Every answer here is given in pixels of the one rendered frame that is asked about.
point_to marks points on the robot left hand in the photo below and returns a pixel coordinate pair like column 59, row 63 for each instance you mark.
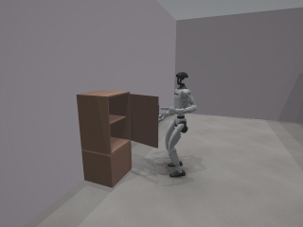
column 172, row 111

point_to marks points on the robot right foot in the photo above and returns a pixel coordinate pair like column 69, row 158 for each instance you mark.
column 172, row 165

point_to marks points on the robot left foot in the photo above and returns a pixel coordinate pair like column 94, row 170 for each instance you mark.
column 177, row 174

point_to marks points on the left robot forearm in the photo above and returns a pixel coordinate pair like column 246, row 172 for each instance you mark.
column 187, row 110

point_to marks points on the robot right hand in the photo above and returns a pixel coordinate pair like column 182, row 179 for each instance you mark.
column 162, row 117

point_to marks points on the cupboard door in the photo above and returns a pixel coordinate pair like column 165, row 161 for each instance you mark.
column 144, row 119

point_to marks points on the left robot upper arm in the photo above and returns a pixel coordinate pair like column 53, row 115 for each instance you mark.
column 187, row 94

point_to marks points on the robot foot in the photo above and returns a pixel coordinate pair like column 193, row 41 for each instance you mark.
column 172, row 165
column 177, row 174

